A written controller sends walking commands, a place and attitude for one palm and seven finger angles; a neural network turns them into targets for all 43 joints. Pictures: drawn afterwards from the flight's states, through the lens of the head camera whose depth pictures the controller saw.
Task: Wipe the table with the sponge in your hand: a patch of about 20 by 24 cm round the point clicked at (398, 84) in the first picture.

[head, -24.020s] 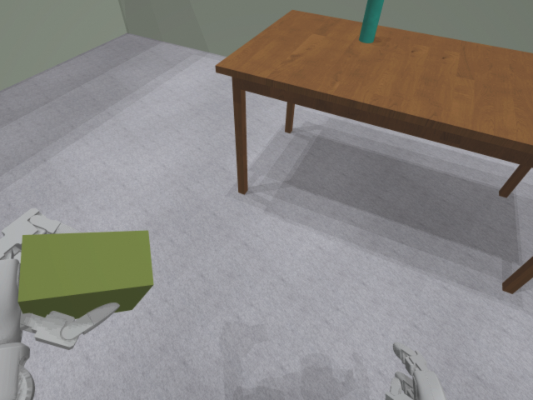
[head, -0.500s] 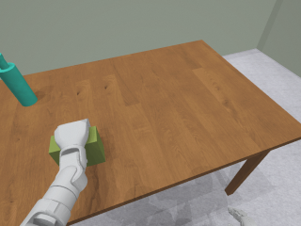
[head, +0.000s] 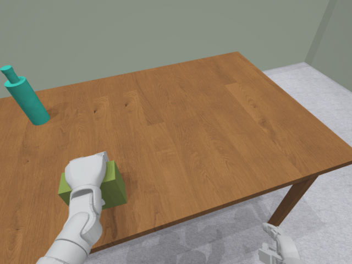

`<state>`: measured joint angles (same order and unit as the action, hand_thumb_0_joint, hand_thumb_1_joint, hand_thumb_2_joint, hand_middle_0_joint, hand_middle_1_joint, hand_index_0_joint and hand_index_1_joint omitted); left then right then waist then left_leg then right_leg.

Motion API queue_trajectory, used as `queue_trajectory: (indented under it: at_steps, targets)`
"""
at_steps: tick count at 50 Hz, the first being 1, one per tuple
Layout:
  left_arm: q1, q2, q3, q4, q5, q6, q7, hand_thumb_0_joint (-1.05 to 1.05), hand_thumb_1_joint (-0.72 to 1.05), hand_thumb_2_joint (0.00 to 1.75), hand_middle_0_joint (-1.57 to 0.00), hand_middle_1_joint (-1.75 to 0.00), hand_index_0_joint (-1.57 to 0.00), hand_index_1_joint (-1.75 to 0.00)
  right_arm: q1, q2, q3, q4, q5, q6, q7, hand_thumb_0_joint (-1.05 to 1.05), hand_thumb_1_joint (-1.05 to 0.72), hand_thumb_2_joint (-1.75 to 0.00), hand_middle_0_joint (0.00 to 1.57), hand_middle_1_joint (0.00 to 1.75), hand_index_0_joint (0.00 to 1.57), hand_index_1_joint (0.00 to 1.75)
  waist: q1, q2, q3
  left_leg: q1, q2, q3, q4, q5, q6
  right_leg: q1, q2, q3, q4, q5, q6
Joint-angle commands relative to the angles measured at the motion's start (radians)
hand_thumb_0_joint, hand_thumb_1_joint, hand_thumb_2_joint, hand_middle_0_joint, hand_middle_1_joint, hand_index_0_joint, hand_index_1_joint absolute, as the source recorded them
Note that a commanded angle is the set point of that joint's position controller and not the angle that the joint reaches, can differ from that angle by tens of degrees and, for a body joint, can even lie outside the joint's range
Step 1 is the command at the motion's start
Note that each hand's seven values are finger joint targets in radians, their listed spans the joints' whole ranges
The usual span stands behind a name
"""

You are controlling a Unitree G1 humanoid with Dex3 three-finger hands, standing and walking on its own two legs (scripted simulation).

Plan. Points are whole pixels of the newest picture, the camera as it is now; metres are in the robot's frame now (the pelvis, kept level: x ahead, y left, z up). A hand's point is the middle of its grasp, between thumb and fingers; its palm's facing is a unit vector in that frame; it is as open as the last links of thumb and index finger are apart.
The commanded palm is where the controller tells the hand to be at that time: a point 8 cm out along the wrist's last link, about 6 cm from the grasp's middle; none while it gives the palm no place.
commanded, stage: wipe back along the middle lane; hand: left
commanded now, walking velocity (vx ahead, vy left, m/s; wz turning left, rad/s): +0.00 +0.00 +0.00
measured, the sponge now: (98, 192) +0.29 +0.25 -0.02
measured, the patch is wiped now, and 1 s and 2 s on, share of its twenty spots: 0.80 0.80 0.90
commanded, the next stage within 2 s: slide across to the third lane in 0.26 s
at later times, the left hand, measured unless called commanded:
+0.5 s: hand (96, 193) +0.27 +0.23 +0.01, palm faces -0.04 -0.06 -1.00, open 10.1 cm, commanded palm +0.24 +0.20 +0.06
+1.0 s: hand (116, 187) +0.28 +0.19 +0.02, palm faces -0.04 -0.06 -1.00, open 10.1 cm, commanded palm +0.26 +0.16 +0.07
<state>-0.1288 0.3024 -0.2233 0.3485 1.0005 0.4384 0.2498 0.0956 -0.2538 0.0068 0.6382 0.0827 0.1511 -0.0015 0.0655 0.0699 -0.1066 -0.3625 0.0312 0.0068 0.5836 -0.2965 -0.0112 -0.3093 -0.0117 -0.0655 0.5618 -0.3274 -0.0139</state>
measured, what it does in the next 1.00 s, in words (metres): stands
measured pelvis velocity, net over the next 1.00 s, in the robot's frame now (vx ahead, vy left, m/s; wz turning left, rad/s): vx -0.02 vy -0.01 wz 0.01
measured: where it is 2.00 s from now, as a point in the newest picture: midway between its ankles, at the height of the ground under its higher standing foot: outside the picture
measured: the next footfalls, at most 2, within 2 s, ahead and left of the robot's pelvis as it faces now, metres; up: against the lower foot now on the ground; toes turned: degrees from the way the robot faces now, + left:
none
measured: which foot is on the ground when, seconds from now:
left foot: down 0.00-1.00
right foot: down 0.00-1.00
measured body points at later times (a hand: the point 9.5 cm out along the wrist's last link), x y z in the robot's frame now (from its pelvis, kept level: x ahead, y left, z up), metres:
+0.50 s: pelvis -0.01 +0.00 +0.00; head -0.02 -0.03 +0.45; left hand +0.27 +0.23 +0.07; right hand +0.21 -0.23 -0.09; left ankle +0.00 +0.13 -0.73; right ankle -0.03 -0.11 -0.73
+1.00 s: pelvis -0.02 -0.01 +0.00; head -0.03 -0.05 +0.45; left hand +0.28 +0.19 +0.07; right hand +0.21 -0.21 -0.10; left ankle +0.00 +0.13 -0.73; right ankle -0.03 -0.11 -0.73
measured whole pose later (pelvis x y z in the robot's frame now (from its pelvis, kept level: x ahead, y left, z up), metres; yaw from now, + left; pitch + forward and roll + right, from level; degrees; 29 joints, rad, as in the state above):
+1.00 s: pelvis -0.02 -0.01 +0.00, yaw +1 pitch +2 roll +0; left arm -0.21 0.21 -0.38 0.40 0.99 0.51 0.25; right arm 0.05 -0.23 0.00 0.68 0.09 0.14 0.01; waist 0.09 0.08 -0.09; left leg -0.34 0.03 -0.01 0.57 -0.27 -0.02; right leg -0.30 -0.01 -0.08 0.58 -0.32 -0.03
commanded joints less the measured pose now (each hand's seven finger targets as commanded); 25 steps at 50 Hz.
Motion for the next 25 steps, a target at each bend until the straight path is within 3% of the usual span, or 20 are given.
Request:
queue_trajectory:
  at_steps: [1, 3, 4, 5, 6, 7, 9, 10, 12, 14, 16, 18, 19, 22, 24, 25]
  targets:
    - [0.003, 0.019, -0.013, -0.094, -0.033, -0.001, -0.038, 0.00, 0.10, 1.30, -1.20, -1.60, -1.20, -1.60, -0.154, -0.113, -0.041, -0.169, 0.003, -0.054, 0.001, 0.00, -0.90, -0.90, 0.20, 0.30, 0.20, 0.30, 0.000, -0.138, -0.124, 0.080, -0.059, -0.012, -0.040, 0.256, 0.046, 0.057, 0.040, 0.031, -0.059, 0.380, -0.047]
    - [0.019, 0.022, -0.006, -0.107, -0.037, 0.003, -0.036, 0.00, 0.10, 1.30, -1.20, -1.60, -1.20, -1.60, -0.161, -0.115, -0.043, -0.167, 0.002, -0.055, 0.002, 0.00, -0.90, -0.90, 0.20, 0.30, 0.20, 0.30, 0.001, -0.151, -0.111, 0.075, -0.058, -0.012, -0.043, 0.246, 0.045, 0.055, 0.039, 0.037, -0.061, 0.375, -0.046]
    - [0.050, 0.059, 0.036, -0.115, -0.042, 0.005, -0.030, 0.00, 0.10, 1.30, -1.20, -1.60, -1.20, -1.60, -0.167, -0.122, -0.047, -0.165, 0.001, -0.056, 0.001, 0.00, -0.90, -0.90, 0.20, 0.30, 0.20, 0.30, 0.015, -0.161, -0.113, 0.070, -0.059, -0.018, -0.048, 0.237, 0.044, 0.062, 0.043, 0.050, -0.066, 0.367, -0.048]
    - [0.045, 0.011, -0.015, -0.145, -0.049, 0.010, -0.034, 0.00, 0.10, 1.30, -1.20, -1.60, -1.20, -1.60, -0.166, -0.115, -0.044, -0.177, 0.002, -0.057, -0.001, 0.00, -0.90, -0.90, 0.20, 0.30, 0.20, 0.30, 0.004, -0.160, -0.126, 0.076, -0.060, -0.008, -0.046, 0.233, 0.050, 0.071, 0.038, 0.039, -0.065, 0.373, -0.042]
    - [0.043, 0.037, 0.009, -0.140, -0.051, 0.013, -0.032, 0.00, 0.10, 1.30, -1.20, -1.60, -1.20, -1.60, -0.167, -0.114, -0.043, -0.173, 0.006, -0.058, -0.001, 0.00, -0.90, -0.90, 0.20, 0.30, 0.20, 0.30, 0.006, -0.167, -0.116, 0.073, -0.061, -0.008, -0.043, 0.230, 0.049, 0.068, 0.038, 0.045, -0.066, 0.377, -0.042]
    - [0.060, 0.021, -0.004, -0.141, -0.053, 0.017, -0.035, 0.00, 0.10, 1.30, -1.20, -1.60, -1.20, -1.60, -0.175, -0.114, -0.041, -0.174, 0.005, -0.059, -0.002, 0.00, -0.90, -0.90, 0.20, 0.30, 0.20, 0.30, 0.006, -0.182, -0.102, 0.067, -0.062, -0.007, -0.048, 0.223, 0.049, 0.068, 0.036, 0.042, -0.069, 0.368, -0.039]
    - [0.073, 0.067, 0.040, -0.148, -0.048, 0.019, -0.031, 0.00, 0.10, 1.30, -1.20, -1.60, -1.20, -1.60, -0.178, -0.123, -0.046, -0.165, 0.003, -0.060, -0.004, 0.00, -0.90, -0.90, 0.20, 0.30, 0.20, 0.30, 0.016, -0.169, -0.095, 0.067, -0.060, -0.014, -0.053, 0.208, 0.046, 0.059, 0.041, 0.061, -0.073, 0.338, -0.045]
    - [0.095, 0.012, -0.016, -0.173, -0.047, 0.020, -0.035, 0.00, 0.10, 1.30, -1.20, -1.60, -1.20, -1.60, -0.180, -0.112, -0.043, -0.180, 0.005, -0.062, -0.002, 0.00, -0.90, -0.90, 0.20, 0.30, 0.20, 0.30, 0.013, -0.158, -0.108, 0.076, -0.061, -0.007, -0.048, 0.218, 0.050, 0.067, 0.038, 0.042, -0.065, 0.346, -0.042]
    - [0.072, 0.005, -0.030, -0.172, -0.043, 0.022, -0.037, 0.00, 0.10, 1.30, -1.20, -1.60, -1.20, -1.60, -0.185, -0.111, -0.042, -0.176, 0.006, -0.064, -0.001, 0.00, -0.90, -0.90, 0.20, 0.30, 0.20, 0.30, 0.006, -0.157, -0.088, 0.077, -0.060, -0.007, -0.050, 0.210, 0.048, 0.046, 0.039, 0.046, -0.068, 0.329, -0.042]
    - [0.080, 0.058, 0.026, -0.161, -0.039, 0.022, -0.030, 0.00, 0.10, 1.30, -1.20, -1.60, -1.20, -1.60, -0.184, -0.119, -0.045, -0.166, 0.003, -0.066, -0.003, 0.00, -0.90, -0.90, 0.20, 0.30, 0.20, 0.30, 0.017, -0.154, -0.084, 0.073, -0.060, -0.013, -0.053, 0.195, 0.046, 0.041, 0.045, 0.060, -0.073, 0.310, -0.047]
    - [0.069, 0.027, -0.009, -0.166, -0.039, 0.025, -0.031, 0.00, 0.10, 1.30, -1.20, -1.60, -1.20, -1.60, -0.182, -0.109, -0.040, -0.176, 0.007, -0.067, -0.006, 0.00, -0.90, -0.90, 0.20, 0.30, 0.20, 0.30, 0.011, -0.141, -0.084, 0.070, -0.062, -0.007, -0.051, 0.190, 0.048, 0.039, 0.041, 0.047, -0.068, 0.304, -0.043]
    - [0.048, 0.036, 0.000, -0.144, -0.036, 0.028, -0.031, 0.00, 0.10, 1.30, -1.20, -1.60, -1.20, -1.60, -0.183, -0.112, -0.039, -0.168, 0.006, -0.067, -0.011, 0.00, -0.90, -0.90, 0.20, 0.30, 0.20, 0.30, 0.009, -0.154, -0.079, 0.064, -0.063, -0.007, -0.053, 0.178, 0.046, 0.033, 0.041, 0.053, -0.071, 0.289, -0.042]
    - [0.016, 0.074, 0.038, -0.155, -0.035, 0.030, -0.027, 0.00, 0.10, 1.30, -1.20, -1.60, -1.20, -1.60, -0.185, -0.120, -0.043, -0.160, 0.003, -0.065, -0.015, 0.00, -0.90, -0.90, 0.20, 0.30, 0.20, 0.30, 0.012, -0.150, -0.079, 0.072, -0.060, -0.012, -0.058, 0.169, 0.046, 0.028, 0.044, 0.067, -0.080, 0.273, -0.046]
    - [-0.088, -0.001, -0.053, -0.190, -0.031, 0.033, -0.036, 0.00, 0.10, 1.30, -1.20, -1.60, -1.20, -1.60, -0.195, -0.106, -0.041, -0.168, 0.006, -0.067, -0.016, 0.00, -0.90, -0.90, 0.20, 0.30, 0.20, 0.30, -0.009, -0.109, -0.086, 0.098, -0.059, -0.011, -0.057, 0.171, 0.050, 0.009, 0.041, 0.046, -0.079, 0.242, -0.046]
    - [-0.104, 0.021, -0.031, -0.202, -0.027, 0.023, -0.034, 0.00, 0.10, 1.30, -1.20, -1.60, -1.20, -1.60, -0.200, -0.109, -0.046, -0.162, 0.003, -0.072, -0.013, 0.00, -0.90, -0.90, 0.20, 0.30, 0.20, 0.30, -0.001, -0.107, -0.111, 0.116, -0.055, -0.025, -0.060, 0.181, 0.050, 0.012, 0.047, 0.046, -0.077, 0.232, -0.053]
    - [-0.100, -0.015, -0.069, -0.223, -0.031, 0.019, -0.036, 0.00, 0.10, 1.30, -1.20, -1.60, -1.20, -1.60, -0.198, -0.101, -0.046, -0.173, 0.004, -0.075, -0.012, 0.00, -0.90, -0.90, 0.20, 0.30, 0.20, 0.30, -0.003, -0.080, -0.132, 0.127, -0.056, -0.021, -0.055, 0.195, 0.054, 0.023, 0.044, 0.034, -0.069, 0.247, -0.052]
